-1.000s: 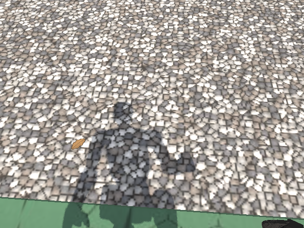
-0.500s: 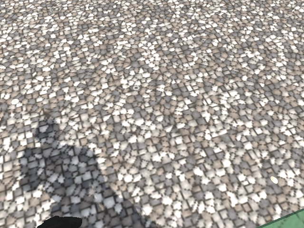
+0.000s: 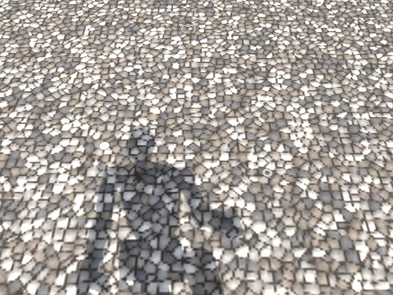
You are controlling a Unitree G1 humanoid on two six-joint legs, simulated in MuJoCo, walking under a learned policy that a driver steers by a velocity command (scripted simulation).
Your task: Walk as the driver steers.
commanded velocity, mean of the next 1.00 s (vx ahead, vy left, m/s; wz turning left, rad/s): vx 0.47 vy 0.00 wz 0.19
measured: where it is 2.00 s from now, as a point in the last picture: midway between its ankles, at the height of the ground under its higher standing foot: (178, 248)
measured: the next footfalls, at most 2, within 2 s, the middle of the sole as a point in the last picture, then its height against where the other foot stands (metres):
left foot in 0.04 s outside the picture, level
right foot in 0.52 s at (213, 273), level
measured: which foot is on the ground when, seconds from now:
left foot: up 0.00-0.02, down 0.04-0.52, up 0.54-0.96, down 0.98-1.00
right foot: down 0.00-0.04, up 0.06-0.50, down 0.52-0.98, up 1.00-1.00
